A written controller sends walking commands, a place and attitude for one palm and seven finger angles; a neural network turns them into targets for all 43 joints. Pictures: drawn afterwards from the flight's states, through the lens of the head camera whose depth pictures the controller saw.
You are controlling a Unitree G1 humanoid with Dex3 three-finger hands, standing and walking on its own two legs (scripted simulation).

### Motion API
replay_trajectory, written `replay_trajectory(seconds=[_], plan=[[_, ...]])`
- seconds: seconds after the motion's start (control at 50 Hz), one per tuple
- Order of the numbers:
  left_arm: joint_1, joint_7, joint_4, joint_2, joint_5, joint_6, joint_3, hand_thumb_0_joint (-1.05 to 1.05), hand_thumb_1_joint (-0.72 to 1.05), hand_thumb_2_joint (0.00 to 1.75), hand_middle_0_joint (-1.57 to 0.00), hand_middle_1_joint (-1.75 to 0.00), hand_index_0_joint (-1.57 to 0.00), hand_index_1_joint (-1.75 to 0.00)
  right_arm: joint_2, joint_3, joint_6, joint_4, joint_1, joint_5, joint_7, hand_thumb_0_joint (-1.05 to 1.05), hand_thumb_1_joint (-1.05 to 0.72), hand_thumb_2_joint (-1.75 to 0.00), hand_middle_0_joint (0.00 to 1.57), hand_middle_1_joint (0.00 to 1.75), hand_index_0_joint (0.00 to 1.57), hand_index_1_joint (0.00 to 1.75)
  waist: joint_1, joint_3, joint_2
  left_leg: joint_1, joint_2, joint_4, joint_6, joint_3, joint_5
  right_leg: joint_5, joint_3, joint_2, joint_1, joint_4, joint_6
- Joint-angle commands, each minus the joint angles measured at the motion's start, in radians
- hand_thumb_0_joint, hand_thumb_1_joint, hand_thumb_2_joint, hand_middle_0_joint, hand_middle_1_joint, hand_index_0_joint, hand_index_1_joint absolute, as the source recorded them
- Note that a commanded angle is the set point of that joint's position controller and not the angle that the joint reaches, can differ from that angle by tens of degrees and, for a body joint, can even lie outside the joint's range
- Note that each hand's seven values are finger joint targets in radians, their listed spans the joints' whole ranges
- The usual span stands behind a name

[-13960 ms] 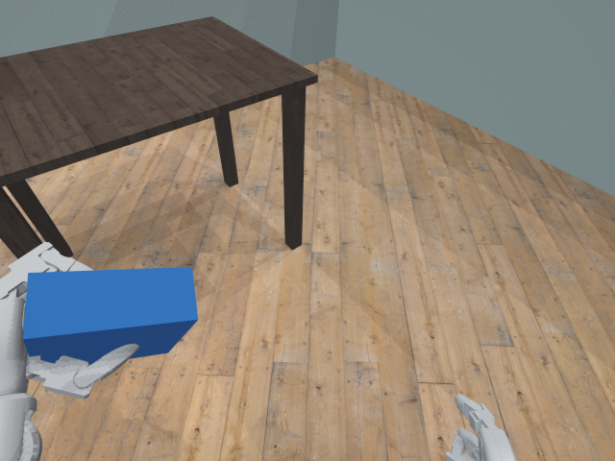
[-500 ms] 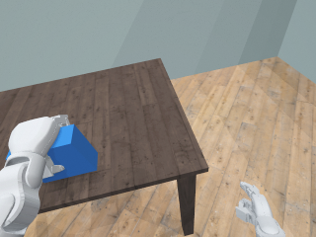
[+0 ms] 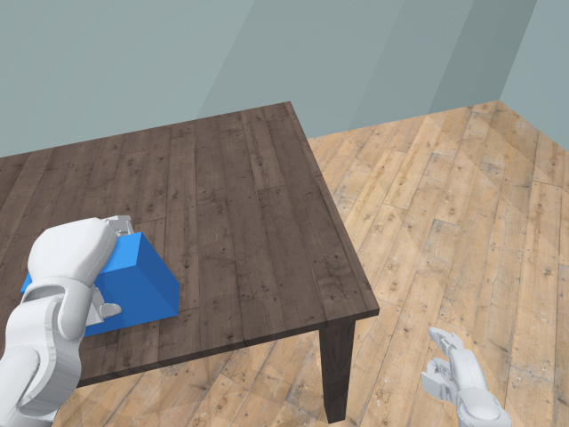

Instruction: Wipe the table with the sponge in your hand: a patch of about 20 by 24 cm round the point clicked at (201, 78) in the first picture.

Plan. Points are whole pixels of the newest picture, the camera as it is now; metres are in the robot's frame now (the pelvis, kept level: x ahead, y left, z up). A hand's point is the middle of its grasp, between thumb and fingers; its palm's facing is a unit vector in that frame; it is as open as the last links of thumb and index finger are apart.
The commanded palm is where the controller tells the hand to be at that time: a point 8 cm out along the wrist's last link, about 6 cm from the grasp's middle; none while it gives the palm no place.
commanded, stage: move the sponge above the wiping area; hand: left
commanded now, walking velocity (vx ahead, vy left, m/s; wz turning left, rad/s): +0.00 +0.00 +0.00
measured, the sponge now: (119, 295) +0.24 +0.28 +0.07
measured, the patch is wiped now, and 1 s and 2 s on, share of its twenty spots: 0.00 0.00 0.00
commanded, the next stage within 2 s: lower the sponge onto the table in 1.14 s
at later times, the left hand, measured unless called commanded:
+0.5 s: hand (116, 274) +0.25 +0.27 +0.12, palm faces +0.01 -0.07 -1.00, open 9.4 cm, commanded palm +0.22 +0.27 +0.19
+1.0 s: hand (110, 270) +0.25 +0.28 +0.12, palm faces +0.04 -0.05 -1.00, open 9.4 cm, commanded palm +0.22 +0.28 +0.19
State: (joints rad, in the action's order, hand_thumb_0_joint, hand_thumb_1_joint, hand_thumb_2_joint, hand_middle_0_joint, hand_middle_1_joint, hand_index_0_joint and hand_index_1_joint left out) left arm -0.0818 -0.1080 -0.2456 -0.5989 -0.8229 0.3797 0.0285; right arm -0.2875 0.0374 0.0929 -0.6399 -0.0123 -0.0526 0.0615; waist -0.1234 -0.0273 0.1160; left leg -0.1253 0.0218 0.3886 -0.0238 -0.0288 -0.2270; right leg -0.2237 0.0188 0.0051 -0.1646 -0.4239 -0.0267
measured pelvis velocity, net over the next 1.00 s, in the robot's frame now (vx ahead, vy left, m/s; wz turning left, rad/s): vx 0.00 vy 0.00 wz -0.01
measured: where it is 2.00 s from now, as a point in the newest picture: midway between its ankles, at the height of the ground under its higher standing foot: outside the picture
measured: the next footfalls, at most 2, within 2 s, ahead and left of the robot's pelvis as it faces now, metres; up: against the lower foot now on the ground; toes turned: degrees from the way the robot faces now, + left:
none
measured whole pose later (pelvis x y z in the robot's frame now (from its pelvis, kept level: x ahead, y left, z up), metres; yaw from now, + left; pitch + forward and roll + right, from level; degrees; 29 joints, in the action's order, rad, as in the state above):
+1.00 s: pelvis +0.00 +0.00 +0.00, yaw +0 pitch -2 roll +0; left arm -0.11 -0.05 -0.22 -0.58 -0.83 0.30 0.01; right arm -0.29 0.02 0.09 -0.66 -0.04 -0.05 0.06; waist -0.11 -0.02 0.12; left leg -0.12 0.01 0.39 -0.02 -0.03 -0.23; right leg -0.22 0.01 0.02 -0.15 -0.41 -0.03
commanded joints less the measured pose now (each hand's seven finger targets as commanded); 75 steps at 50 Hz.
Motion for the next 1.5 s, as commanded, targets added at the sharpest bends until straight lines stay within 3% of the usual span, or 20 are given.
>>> replay_trajectory(seconds=[0.0,0.02,0.04,0.1,0.12,0.14,0.34,0.42,0.44,0.52,0.54,0.64,0.72,0.86,0.92,0.94,1.02,1.1,1.22,1.48], plan=[[0.277,0.061,-0.204,-0.243,-0.04,-0.057,-0.174,0.0,0.1,1.3,-1.2,-1.6,-1.2,-1.6,-0.077,-0.036,-0.056,0.179,0.176,0.008,0.003,0.0,-0.9,-0.9,0.2,0.3,0.2,0.3,0.008,0.245,-0.042,0.037,0.006,-0.035,-0.019,0.063,0.285,0.2,-0.085,-0.001,0.114,0.052,-0.043],[0.264,0.069,-0.216,-0.278,-0.041,-0.053,-0.22,0.0,0.1,1.3,-1.2,-1.6,-1.2,-1.6,-0.07,-0.026,-0.063,0.18,0.225,0.002,0.0,0.0,-0.9,-0.9,0.2,0.3,0.2,0.3,-0.006,0.243,-0.017,0.044,0.009,-0.034,-0.017,0.075,0.282,0.181,-0.127,0.019,0.108,0.055,-0.06],[0.278,0.072,-0.222,-0.219,-0.039,-0.06,-0.164,0.0,0.1,1.3,-1.2,-1.6,-1.2,-1.6,-0.071,-0.031,-0.061,0.176,0.188,0.009,-0.001,0.0,-0.9,-0.9,0.2,0.3,0.2,0.3,0.008,0.265,-0.017,0.047,0.001,-0.033,-0.017,0.057,0.302,0.204,-0.079,0.002,0.122,0.046,-0.049],[0.208,0.086,-0.2,-0.226,-0.041,-0.052,-0.185,0.0,0.1,1.3,-1.2,-1.6,-1.2,-1.6,-0.08,-0.042,-0.054,0.174,0.17,0.011,-0.013,0.0,-0.9,-0.9,0.2,0.3,0.2,0.3,-0.006,0.254,-0.033,0.031,-0.001,-0.04,-0.01,0.068,0.339,0.236,-0.076,0.001,0.133,0.043,-0.047],[0.176,0.091,-0.189,-0.244,-0.037,-0.031,-0.228,0.0,0.1,1.3,-1.2,-1.6,-1.2,-1.6,-0.073,-0.031,-0.059,0.181,0.226,0.005,-0.016,0.0,-0.9,-0.9,0.2,0.3,0.2,0.3,-0.024,0.231,-0.039,0.023,-0.001,-0.036,-0.01,0.073,0.326,0.228,-0.121,0.014,0.126,0.044,-0.062],[0.167,0.094,-0.183,-0.214,-0.03,-0.023,-0.197,0.0,0.1,1.3,-1.2,-1.6,-1.2,-1.6,-0.08,-0.037,-0.052,0.176,0.185,0.01,-0.019,0.0,-0.9,-0.9,0.2,0.3,0.2,0.3,-0.01,0.242,-0.066,0.011,-0.005,-0.035,-0.012,0.053,0.329,0.251,-0.078,-0.003,0.144,0.036,-0.048],[0.202,0.073,-0.229,-0.181,-0.05,-0.002,-0.133,0.0,0.1,1.3,-1.2,-1.6,-1.2,-1.6,-0.08,-0.035,-0.046,0.186,0.18,0.006,-0.016,0.0,-0.9,-0.9,0.2,0.3,0.2,0.3,0.015,0.242,-0.083,0.025,0.001,-0.025,-0.023,0.054,0.313,0.232,-0.074,0.006,0.111,0.034,-0.041],[0.196,0.087,-0.25,-0.232,-0.06,-0.028,-0.189,0.0,0.1,1.3,-1.2,-1.6,-1.2,-1.6,-0.074,-0.034,-0.05,0.189,0.215,0.006,-0.015,0.0,-0.9,-0.9,0.2,0.3,0.2,0.3,-0.007,0.242,-0.054,0.041,0.007,-0.028,-0.022,0.072,0.311,0.223,-0.123,0.021,0.114,0.044,-0.057],[0.205,0.095,-0.224,-0.211,-0.063,-0.036,-0.169,0.0,0.1,1.3,-1.2,-1.6,-1.2,-1.6,-0.076,-0.038,-0.05,0.178,0.17,0.012,-0.014,0.0,-0.9,-0.9,0.2,0.3,0.2,0.3,0.004,0.259,-0.068,0.034,0.002,-0.025,-0.022,0.055,0.331,0.247,-0.081,0.006,0.13,0.033,-0.048],[0.171,0.11,-0.174,-0.247,-0.059,-0.026,-0.222,0.0,0.1,1.3,-1.2,-1.6,-1.2,-1.6,-0.079,-0.036,-0.043,0.17,0.209,0.004,-0.017,0.0,-0.9,-0.9,0.2,0.3,0.2,0.3,-0.007,0.202,-0.059,0.02,0.007,-0.027,-0.017,0.064,0.297,0.222,-0.133,0.019,0.104,0.053,-0.059],[0.183,0.108,-0.166,-0.196,-0.05,-0.024,-0.173,0.0,0.1,1.3,-1.2,-1.6,-1.2,-1.6,-0.08,-0.04,-0.04,0.17,0.178,0.006,-0.016,0.0,-0.9,-0.9,0.2,0.3,0.2,0.3,0.007,0.217,-0.075,0.011,0.003,-0.029,-0.02,0.049,0.299,0.23,-0.083,0.005,0.118,0.046,-0.045],[0.208,0.091,-0.131,-0.21,-0.04,-0.024,-0.17,0.0,0.1,1.3,-1.2,-1.6,-1.2,-1.6,-0.089,-0.039,-0.044,0.169,0.184,0.003,-0.006,0.0,-0.9,-0.9,0.2,0.3,0.2,0.3,0.017,0.22,-0.072,0.009,0.006,-0.025,-0.024,0.043,0.253,0.2,-0.09,0.001,0.112,0.055,-0.041],[0.193,0.077,-0.183,-0.275,-0.037,-0.06,-0.227,0.0,0.1,1.3,-1.2,-1.6,-1.2,-1.6,-0.081,-0.033,-0.054,0.18,0.212,0.003,-0.002,0.0,-0.9,-0.9,0.2,0.3,0.2,0.3,0.003,0.227,-0.04,0.025,0.016,-0.02,-0.025,0.065,0.264,0.203,-0.133,0.015,0.117,0.06,-0.052],[0.212,0.101,-0.178,-0.218,-0.036,-0.106,-0.191,0.0,0.1,1.3,-1.2,-1.6,-1.2,-1.6,-0.08,-0.05,-0.067,0.167,0.155,0.008,-0.002,0.0,-0.9,-0.9,0.2,0.3,0.2,0.3,0.008,0.235,-0.04,0.029,0.006,-0.028,-0.019,0.059,0.286,0.207,-0.087,0.005,0.115,0.056,-0.044],[0.169,0.112,-0.148,-0.257,-0.032,-0.075,-0.245,0.0,0.1,1.3,-1.2,-1.6,-1.2,-1.6,-0.081,-0.043,-0.062,0.17,0.21,0.001,-0.006,0.0,-0.9,-0.9,0.2,0.3,0.2,0.3,-0.013,0.198,-0.052,0.006,0.007,-0.033,-0.016,0.07,0.256,0.177,-0.126,0.014,0.107,0.064,-0.056],[0.206,0.114,-0.143,-0.214,-0.034,-0.069,-0.196,0.0,0.1,1.3,-1.2,-1.6,-1.2,-1.6,-0.084,-0.045,-0.057,0.163,0.176,0.005,-0.005,0.0,-0.9,-0.9,0.2,0.3,0.2,0.3,0.005,0.22,-0.068,0.004,0.002,-0.038,-0.017,0.052,0.261,0.187,-0.082,0.001,0.118,0.054,-0.043],[0.197,0.109,-0.125,-0.245,-0.034,-0.033,-0.22,0.0,0.1,1.3,-1.2,-1.6,-1.2,-1.6,-0.086,-0.042,-0.057,0.17,0.225,-0.003,-0.004,0.0,-0.9,-0.9,0.2,0.3,0.2,0.3,-0.007,0.204,-0.06,0.005,0.007,-0.039,-0.018,0.061,0.226,0.151,-0.127,0.011,0.105,0.069,-0.052],[0.191,0.086,-0.169,-0.202,-0.033,-0.044,-0.164,0.0,0.1,1.3,-1.2,-1.6,-1.2,-1.6,-0.087,-0.047,-0.053,0.176,0.183,0.004,-0.006,0.0,-0.9,-0.9,0.2,0.3,0.2,0.3,0.003,0.237,-0.06,0.019,0.007,-0.034,-0.024,0.055,0.272,0.216,-0.084,-0.003,0.13,0.053,-0.038],[0.215,0.084,-0.168,-0.276,-0.047,-0.052,-0.235,0.0,0.1,1.3,-1.2,-1.6,-1.2,-1.6,-0.085,-0.035,-0.057,0.174,0.212,0.004,-0.004,0.0,-0.9,-0.9,0.2,0.3,0.2,0.3,-0.004,0.211,-0.063,0.019,0.009,-0.034,-0.022,0.068,0.244,0.17,-0.129,0.016,0.105,0.067,-0.053],[0.231,0.089,-0.165,-0.204,-0.051,-0.048,-0.159,0.0,0.1,1.3,-1.2,-1.6,-1.2,-1.6,-0.089,-0.046,-0.052,0.162,0.172,0.008,-0.005,0.0,-0.9,-0.9,0.2,0.3,0.2,0.3,0.008,0.213,-0.059,0.023,0.004,-0.048,-0.017,0.065,0.256,0.175,-0.083,0.008,0.107,0.068,-0.045]])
